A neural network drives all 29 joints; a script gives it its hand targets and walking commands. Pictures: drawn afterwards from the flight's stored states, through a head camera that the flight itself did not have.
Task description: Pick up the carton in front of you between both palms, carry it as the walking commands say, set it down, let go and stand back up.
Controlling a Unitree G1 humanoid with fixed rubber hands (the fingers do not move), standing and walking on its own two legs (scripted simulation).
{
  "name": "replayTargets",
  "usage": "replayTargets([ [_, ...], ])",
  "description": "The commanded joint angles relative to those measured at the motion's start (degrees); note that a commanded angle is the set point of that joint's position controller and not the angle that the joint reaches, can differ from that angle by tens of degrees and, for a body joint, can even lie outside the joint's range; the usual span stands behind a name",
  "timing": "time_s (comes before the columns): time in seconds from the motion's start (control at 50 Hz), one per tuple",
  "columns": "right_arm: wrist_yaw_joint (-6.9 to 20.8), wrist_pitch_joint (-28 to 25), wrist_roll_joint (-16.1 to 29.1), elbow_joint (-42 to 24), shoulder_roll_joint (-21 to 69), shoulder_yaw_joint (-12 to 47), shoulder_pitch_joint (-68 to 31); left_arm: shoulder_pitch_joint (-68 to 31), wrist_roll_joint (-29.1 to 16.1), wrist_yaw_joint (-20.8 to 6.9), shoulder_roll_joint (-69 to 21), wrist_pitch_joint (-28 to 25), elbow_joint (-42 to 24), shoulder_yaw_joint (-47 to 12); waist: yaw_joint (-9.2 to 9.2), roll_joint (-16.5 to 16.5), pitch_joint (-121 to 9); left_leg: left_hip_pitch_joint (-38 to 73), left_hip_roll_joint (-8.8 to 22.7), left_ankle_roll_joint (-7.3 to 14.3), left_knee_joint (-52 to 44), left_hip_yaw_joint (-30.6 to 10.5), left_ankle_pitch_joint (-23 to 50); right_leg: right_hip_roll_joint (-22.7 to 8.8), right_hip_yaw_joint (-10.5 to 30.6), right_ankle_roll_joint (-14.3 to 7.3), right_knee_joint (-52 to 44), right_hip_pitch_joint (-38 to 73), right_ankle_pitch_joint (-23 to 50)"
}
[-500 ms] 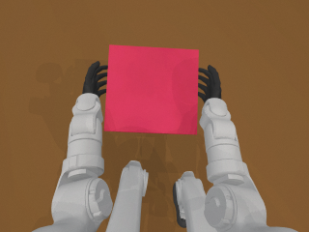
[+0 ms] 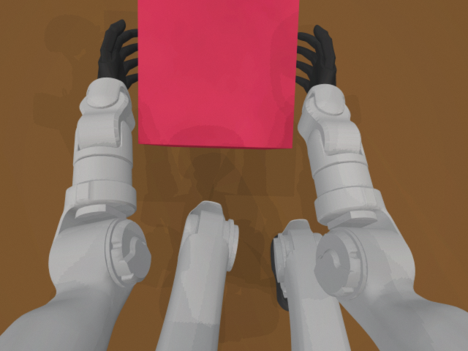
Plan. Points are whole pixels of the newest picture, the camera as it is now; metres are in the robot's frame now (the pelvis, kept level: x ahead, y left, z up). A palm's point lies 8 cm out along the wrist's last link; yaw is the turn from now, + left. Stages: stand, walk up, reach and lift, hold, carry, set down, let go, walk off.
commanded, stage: set down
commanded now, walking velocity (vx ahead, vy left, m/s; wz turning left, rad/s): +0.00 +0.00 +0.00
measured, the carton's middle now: (218, 90) +0.50 +0.13 -0.21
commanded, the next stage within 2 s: none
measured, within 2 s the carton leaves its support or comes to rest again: rests again in 0.86 s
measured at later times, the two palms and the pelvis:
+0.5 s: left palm (133, 87) +0.48 +0.29 -0.22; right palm (298, 90) +0.54 -0.01 -0.22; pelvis +0.00 +0.01 -0.07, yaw -2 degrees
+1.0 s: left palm (140, 101) +0.47 +0.28 -0.26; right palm (299, 98) +0.53 -0.02 -0.25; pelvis -0.01 -0.01 -0.08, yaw -2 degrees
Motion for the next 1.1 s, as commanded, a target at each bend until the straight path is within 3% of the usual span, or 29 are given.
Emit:
replayTargets([
  [0.0,11.35,-1.26,5.38,0.72,45.91,25.68,-37.08,-31.24,-6.68,-13.82,-45.6,-1.37,0.39,-22.85,5.27,3.83,-61.26,44.85,-1.77,0.93,-6.01,12.54,15.76,3.65,-9.8,-1.65,-7.27,17.65,8.83],
  [0.24,11.42,-2.2,9.84,2.51,41.17,27.93,-45.47,-40.67,-10.68,-13.59,-39.71,-2.69,-0.59,-25.0,7.56,3.62,-60.17,41.77,-0.24,0.88,1.9,12.52,16.58,3.09,-10.79,-2.22,2.39,13.21,8.27],
  [0.3,11.64,-2.14,10.12,3.37,41.83,28.64,-46.42,-42.48,-11.95,-14.15,-38.9,-3.25,-1.05,-24.74,8.25,0.56,-56.47,38.5,-0.4,1.31,3.43,12.24,19.26,3.14,-11.06,-2.4,4.19,12.72,10.18],
  [0.4,11.97,-2.82,11.0,3.85,43.45,30.4,-45.34,-40.55,-13.28,-14.19,-38.38,-3.89,0.39,-24.63,9.01,-1.71,-55.91,39.7,-0.3,1.67,5.57,11.48,24.11,3.18,-11.23,-2.09,5.76,11.09,12.37],
  [0.54,12.79,-3.35,9.68,7.55,42.29,28.69,-42.55,-37.42,-11.12,-14.98,-37.02,-4.17,4.26,-21.27,9.05,-3.45,-48.96,32.54,0.14,2.32,6.39,11.24,21.09,3.18,-10.22,-2.54,6.06,9.16,12.07],
  [0.7,12.1,-4.28,10.74,8.28,39.86,29.25,-45.21,-41.36,-11.43,-15.43,-31.61,-5.75,3.94,-19.49,10.63,-5.73,-46.7,25.8,1.19,3.09,7.7,11.26,18.33,2.59,-8.34,-2.65,6.58,12.09,12.89],
  [0.84,12.53,-4.63,10.92,10.31,37.08,27.64,-46.12,-42.37,-10.97,-15.67,-28.71,-6.43,6.16,-18.16,10.96,-5.21,-41.68,24.3,1.86,3.84,8.38,10.83,16.47,2.54,-7.52,-3.1,6.71,9.72,10.95],
  [0.98,13.18,-5.18,10.26,13.12,34.34,25.16,-44.5,-42.24,-10.73,-15.64,-27.02,-7.08,7.84,-17.34,10.35,-4.12,-37.98,24.07,2.18,4.23,9.05,9.98,17.06,2.6,-7.41,-3.4,7.82,7.02,11.05],
  [1.08,13.45,-5.45,9.18,15.05,31.04,23.64,-43.21,-39.79,-9.37,-15.25,-24.77,-7.0,10.49,-15.6,9.76,-5.09,-33.25,22.66,2.38,4.67,9.05,9.36,14.99,2.35,-7.62,-3.51,8.03,4.2,8.74],
])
